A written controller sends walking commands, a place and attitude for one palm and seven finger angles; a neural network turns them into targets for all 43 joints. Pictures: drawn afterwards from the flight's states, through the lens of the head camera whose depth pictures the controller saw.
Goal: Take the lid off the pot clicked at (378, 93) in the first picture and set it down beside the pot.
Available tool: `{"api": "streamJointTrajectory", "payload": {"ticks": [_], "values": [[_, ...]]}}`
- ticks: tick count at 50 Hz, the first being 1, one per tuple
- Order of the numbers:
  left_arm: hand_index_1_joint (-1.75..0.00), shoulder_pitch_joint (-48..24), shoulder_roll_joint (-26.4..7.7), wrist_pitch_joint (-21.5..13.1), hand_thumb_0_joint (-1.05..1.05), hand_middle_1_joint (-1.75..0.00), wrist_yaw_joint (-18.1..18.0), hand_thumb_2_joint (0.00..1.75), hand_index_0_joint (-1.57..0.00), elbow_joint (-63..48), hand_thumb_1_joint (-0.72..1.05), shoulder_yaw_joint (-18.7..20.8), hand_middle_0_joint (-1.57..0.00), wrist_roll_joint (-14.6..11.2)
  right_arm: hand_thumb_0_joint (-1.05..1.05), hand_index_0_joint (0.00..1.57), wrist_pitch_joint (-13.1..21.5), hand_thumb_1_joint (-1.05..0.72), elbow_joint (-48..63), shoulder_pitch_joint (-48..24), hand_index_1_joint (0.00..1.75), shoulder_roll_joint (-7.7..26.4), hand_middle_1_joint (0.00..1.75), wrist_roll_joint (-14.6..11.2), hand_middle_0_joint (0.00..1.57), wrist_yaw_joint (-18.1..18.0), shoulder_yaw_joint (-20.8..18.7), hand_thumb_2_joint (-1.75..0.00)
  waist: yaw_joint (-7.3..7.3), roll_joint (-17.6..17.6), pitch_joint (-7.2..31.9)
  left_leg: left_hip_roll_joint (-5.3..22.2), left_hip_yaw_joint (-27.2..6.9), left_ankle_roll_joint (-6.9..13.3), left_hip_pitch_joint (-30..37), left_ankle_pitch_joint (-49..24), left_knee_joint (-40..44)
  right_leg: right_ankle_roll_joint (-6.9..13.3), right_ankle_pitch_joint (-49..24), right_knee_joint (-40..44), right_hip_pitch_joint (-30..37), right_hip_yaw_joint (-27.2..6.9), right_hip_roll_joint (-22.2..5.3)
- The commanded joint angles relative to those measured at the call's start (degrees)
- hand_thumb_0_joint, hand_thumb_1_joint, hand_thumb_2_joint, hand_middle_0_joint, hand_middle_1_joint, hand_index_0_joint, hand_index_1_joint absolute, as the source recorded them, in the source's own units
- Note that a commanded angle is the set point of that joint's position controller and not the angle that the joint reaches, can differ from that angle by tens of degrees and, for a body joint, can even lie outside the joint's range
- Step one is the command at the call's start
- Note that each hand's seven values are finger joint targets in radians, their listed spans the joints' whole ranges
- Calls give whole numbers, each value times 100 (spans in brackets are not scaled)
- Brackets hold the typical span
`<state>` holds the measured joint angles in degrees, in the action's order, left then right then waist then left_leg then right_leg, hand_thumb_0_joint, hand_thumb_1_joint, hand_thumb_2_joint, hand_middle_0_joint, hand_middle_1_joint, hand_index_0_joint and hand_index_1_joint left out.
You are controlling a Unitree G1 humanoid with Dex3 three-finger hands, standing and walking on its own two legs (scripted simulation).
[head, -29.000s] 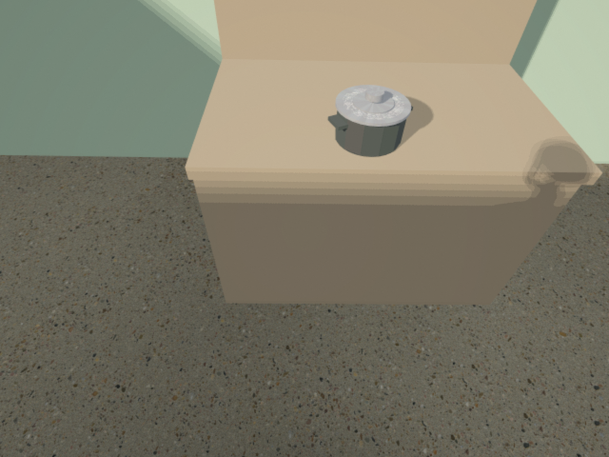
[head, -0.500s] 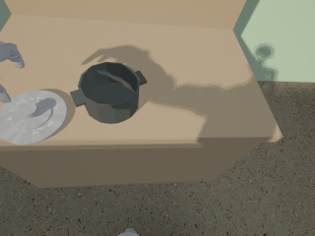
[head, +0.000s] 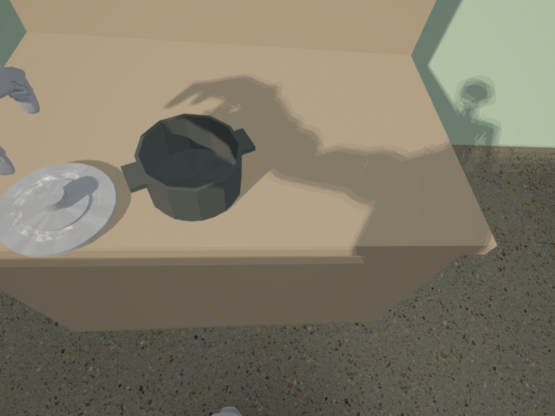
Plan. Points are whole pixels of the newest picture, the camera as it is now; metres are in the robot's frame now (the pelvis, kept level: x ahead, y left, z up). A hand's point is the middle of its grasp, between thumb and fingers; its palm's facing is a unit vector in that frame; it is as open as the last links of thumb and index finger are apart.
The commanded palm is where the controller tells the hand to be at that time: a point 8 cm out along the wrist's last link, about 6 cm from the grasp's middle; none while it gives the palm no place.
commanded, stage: draw the hand back to the body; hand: left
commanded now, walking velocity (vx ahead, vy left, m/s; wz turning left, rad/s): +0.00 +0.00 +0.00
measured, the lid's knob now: (51, 197) +0.46 +0.37 -0.03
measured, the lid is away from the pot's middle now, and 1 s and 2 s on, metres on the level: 0.23 0.23 0.23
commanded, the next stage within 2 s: none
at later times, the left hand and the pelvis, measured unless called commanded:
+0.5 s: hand (21, 138) +0.42 +0.31 +0.15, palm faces +0.11 -0.71 -0.70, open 11.0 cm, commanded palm +0.38 +0.33 +0.19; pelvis +0.00 -0.01 +0.01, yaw +2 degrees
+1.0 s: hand (37, 160) +0.37 +0.26 +0.18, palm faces +0.51 -0.81 -0.29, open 9.4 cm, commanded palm +0.30 +0.28 +0.19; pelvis +0.03 -0.07 +0.02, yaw +1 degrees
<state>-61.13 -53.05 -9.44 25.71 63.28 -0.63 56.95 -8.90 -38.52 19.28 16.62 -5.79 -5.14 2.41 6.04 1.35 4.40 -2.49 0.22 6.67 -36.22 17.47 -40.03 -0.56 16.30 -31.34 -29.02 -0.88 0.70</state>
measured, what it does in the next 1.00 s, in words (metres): shifts its weight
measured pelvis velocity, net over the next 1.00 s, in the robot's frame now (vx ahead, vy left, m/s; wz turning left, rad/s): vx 0.03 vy -0.07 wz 0.02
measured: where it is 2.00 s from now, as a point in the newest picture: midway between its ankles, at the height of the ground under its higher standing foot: outside the picture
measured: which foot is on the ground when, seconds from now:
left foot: down 0.00-1.00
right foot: down 0.00-1.00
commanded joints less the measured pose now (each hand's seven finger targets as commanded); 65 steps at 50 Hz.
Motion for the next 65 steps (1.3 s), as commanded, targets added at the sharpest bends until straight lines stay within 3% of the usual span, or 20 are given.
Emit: {"api": "streamJointTrajectory", "payload": {"ticks": [1,4,11,19,20,21,22,24,26,27,29,31,39,41,44,48,52,55,58,65], "values": [[-98,-2304,-1795,-107,0,-98,-229,44,-29,-1667,9,676,-29,-83,0,20,5,-90,499,448,30,1077,30,78,20,-33,-459,-90,-114,1302,2585,360,-698,-527,3528,-3548,348,314,-858,215,-604,477,402],[-98,-1770,-1701,-52,0,-98,-209,44,-29,-1377,9,743,-29,-197,0,20,-57,-90,565,363,30,1047,30,62,20,5,-454,-90,-117,866,2289,300,-603,-414,3155,-3113,409,279,-840,308,-455,487,396],[-98,-1696,-1702,-88,0,-98,-227,44,-29,-2297,9,829,-29,-294,0,20,-145,-90,691,47,30,997,30,66,20,63,-476,-90,-177,1183,2367,312,-623,-378,3436,-3093,544,318,-790,411,-287,493,342],[-98,-853,-1565,-53,0,-98,-271,44,-29,-2658,9,1026,-29,-490,0,20,-230,-90,883,-340,30,896,30,55,20,153,-449,-90,-283,789,2057,257,-609,-288,3168,-2665,783,327,-804,569,135,517,282],[-98,-1518,274,-210,0,-98,-1144,44,-29,-3179,9,1379,-29,-3877,0,20,168,-90,1334,395,30,500,30,-31,20,75,-418,-90,62,1292,1655,672,-1018,-685,4369,-2031,1203,486,-572,654,-278,448,147],[-98,-762,560,-124,0,-98,-1586,44,-29,-2652,9,1073,-29,-4242,0,20,297,-90,1134,149,30,676,30,35,20,33,-319,-90,-33,1020,1175,895,-1430,-708,4448,-1150,1403,461,-116,683,-429,385,132],[-98,-532,331,-109,0,-98,-1936,44,-29,-2708,9,1548,-29,-4752,0,20,414,-90,1130,69,30,752,30,90,20,-38,-310,-90,-144,378,1274,862,-1405,-612,4155,-605,1576,433,-116,795,-114,266,65],[-98,-287,-1,-83,0,-98,-2381,44,-29,-2696,9,2025,-29,-5191,0,20,599,-90,1024,-65,30,853,30,138,20,-89,-249,-90,-258,-69,1369,686,-969,-499,3590,-632,1611,415,-543,957,678,172,16],[-96,-757,-13,-227,0,-96,-2617,45,-28,-3682,11,2115,-28,-5427,0,20,839,-90,975,-204,30,860,30,190,20,-53,-249,-90,-266,612,1676,667,-868,-612,3839,-1272,1600,418,-869,971,956,172,-12],[-94,-495,182,-229,0,-94,-2706,46,-28,-3751,13,2118,-28,-5485,0,20,951,-90,941,-238,30,826,30,213,20,-22,-264,-90,-287,1092,1641,686,-869,-681,4048,-1653,1563,424,-943,971,935,173,-13],[-91,476,130,-164,0,-91,-2860,48,-28,-3788,17,2500,-28,-5591,0,20,1054,-90,892,-248,30,796,30,256,20,60,-273,-90,-421,1193,1457,686,-803,-734,4000,-2073,1556,427,-1117,1031,1195,223,2],[-88,1043,124,-152,0,-88,-2935,51,-27,-4022,21,2698,-27,-5692,0,20,1104,-90,885,-338,30,788,30,285,20,114,-279,-90,-482,833,1305,618,-578,-675,3640,-2341,1530,408,-1516,1046,1609,241,-2],[-74,2030,367,-77,0,-74,-3039,60,-26,-5227,37,2893,-26,-5878,0,20,1313,-90,890,-569,30,748,30,278,20,172,-378,-90,-539,697,1295,571,-348,-582,3725,-2991,1422,337,-2070,1019,1960,274,14],[-71,2310,717,-40,0,-71,-3038,62,-25,-5370,41,2677,-25,-5928,0,20,1345,-90,855,-635,30,715,30,268,20,180,-378,-90,-499,887,1207,519,-276,-566,3789,-3125,1423,310,-2144,1048,1922,243,42],[-66,2738,724,89,0,-66,-3069,66,-24,-5271,47,2763,-24,-5994,0,20,1297,-90,803,-696,30,733,30,249,20,151,-400,-90,-532,263,1014,445,-133,-461,3436,-2691,1420,288,-2343,1048,2143,235,27],[-59,2763,711,51,0,-59,-3109,70,-24,-5827,56,2778,-24,-6033,0,20,1359,-90,818,-903,30,663,30,222,20,124,-362,-90,-553,565,1025,347,-78,-424,3537,-2436,1477,278,-2363,1092,2259,190,21],[-52,3309,770,99,0,-52,-3136,75,-23,-5807,64,2883,-23,-6106,0,20,1367,-90,801,-1005,30,616,30,236,20,106,-346,-90,-602,186,909,272,27,-389,3336,-2175,1507,214,-2538,1129,2456,157,-6],[-47,3411,851,48,0,-47,-3130,78,-22,-6287,70,2842,-22,-6130,0,20,1431,-90,833,-1196,30,560,30,234,20,103,-321,-90,-619,420,807,242,63,-382,3407,-2128,1501,200,-2601,1181,2462,113,-32],[-42,3993,994,106,0,-42,-3124,82,-21,-6192,76,2896,-21,-6191,0,20,1441,-90,857,-1266,30,521,30,241,20,96,-325,-90,-668,79,649,245,98,-368,3294,-1990,1530,144,-2667,1172,2482,119,-55],[-30,4522,1244,54,0,-30,-3107,90,-20,-6772,90,2852,-20,-6256,0,20,1548,-90,888,-1475,30,436,30,259,20,86,-290,-90,-699,216,360,219,121,-366,3416,-1856,1547,129,-2522,1316,2353,79,-73]]}}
